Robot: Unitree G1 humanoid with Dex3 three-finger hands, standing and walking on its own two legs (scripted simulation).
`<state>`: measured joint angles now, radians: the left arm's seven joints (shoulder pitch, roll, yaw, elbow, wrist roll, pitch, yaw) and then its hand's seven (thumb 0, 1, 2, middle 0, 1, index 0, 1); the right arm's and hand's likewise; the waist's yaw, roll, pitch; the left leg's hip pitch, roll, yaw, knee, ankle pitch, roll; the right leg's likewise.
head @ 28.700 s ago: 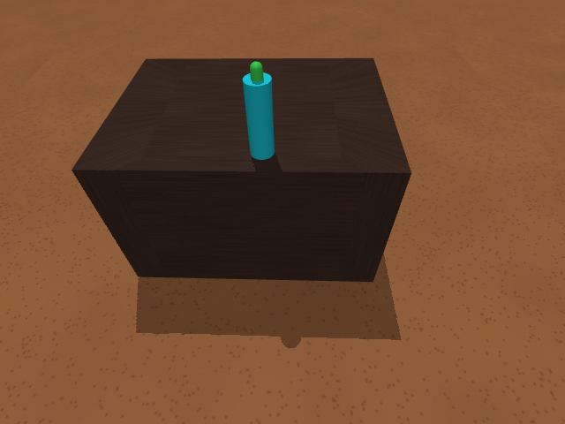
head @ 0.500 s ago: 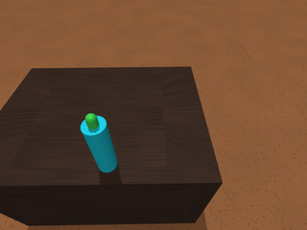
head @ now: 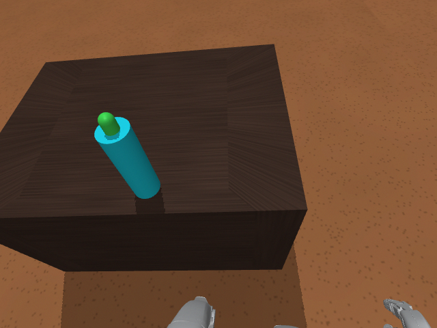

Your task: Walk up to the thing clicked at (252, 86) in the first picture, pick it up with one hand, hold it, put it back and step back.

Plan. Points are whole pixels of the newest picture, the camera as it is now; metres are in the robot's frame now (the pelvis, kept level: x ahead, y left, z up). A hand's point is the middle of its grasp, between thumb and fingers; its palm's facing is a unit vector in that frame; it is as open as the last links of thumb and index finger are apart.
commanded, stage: step back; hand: left
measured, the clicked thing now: (129, 157) +0.48 +0.25 -0.02
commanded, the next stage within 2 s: none
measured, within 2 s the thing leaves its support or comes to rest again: neither
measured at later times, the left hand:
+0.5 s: hand out of the picture -0.03 +0.31 -0.15, palm faces +0.12 -0.91 -0.40, open 7.3 cm
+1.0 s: hand out of the picture -0.22 +0.29 -0.13, palm faces -0.02 -0.90 -0.43, open 7.3 cm
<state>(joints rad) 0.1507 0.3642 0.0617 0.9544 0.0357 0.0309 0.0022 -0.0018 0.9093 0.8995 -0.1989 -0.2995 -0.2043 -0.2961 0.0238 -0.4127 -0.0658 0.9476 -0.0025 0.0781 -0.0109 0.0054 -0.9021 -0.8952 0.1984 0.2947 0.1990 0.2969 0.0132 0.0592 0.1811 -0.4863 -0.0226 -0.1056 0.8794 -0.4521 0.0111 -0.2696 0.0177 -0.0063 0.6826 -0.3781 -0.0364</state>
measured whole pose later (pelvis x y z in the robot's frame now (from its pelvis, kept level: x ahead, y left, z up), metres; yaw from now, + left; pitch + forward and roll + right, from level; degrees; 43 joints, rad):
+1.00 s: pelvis -0.27 +0.02 +0.01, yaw -1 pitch -2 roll +2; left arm 0.25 0.35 0.06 0.87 0.04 0.03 0.01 0.00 0.90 0.90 -0.20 -0.30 -0.21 -0.30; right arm 0.13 -0.39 -0.06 0.88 0.01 0.09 0.00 0.01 -0.90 -0.89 0.20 0.29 0.20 0.30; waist 0.03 0.03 0.15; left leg -0.53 -0.10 -0.12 1.13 -0.46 -0.01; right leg -0.28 -0.02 0.05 0.64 -0.32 -0.01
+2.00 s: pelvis -0.56 +0.03 +0.01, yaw +2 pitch -3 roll +1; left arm 0.20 0.41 0.06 0.94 0.01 0.04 -0.01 0.00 0.91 0.90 -0.20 -0.30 -0.21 -0.30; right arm 0.17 -0.34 -0.04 0.96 -0.05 0.02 0.01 0.01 -0.90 -0.89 0.20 0.30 0.20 0.30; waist 0.01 -0.05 0.09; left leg -0.23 -0.02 0.01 0.59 -0.31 0.03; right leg -0.38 0.01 0.08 0.88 -0.45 -0.02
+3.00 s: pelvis -0.55 +0.03 +0.02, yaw +1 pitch -3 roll +0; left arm 0.06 0.35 0.01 1.10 0.00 -0.01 0.01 0.00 0.91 0.90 -0.20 -0.30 -0.21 -0.30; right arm 0.05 -0.34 -0.02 1.09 0.00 -0.01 0.00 0.01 -0.90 -0.90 0.20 0.29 0.20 0.30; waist 0.00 -0.01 0.08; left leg -0.11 0.00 0.00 0.38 -0.22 0.00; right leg -0.09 -0.01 0.02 0.37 -0.24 0.01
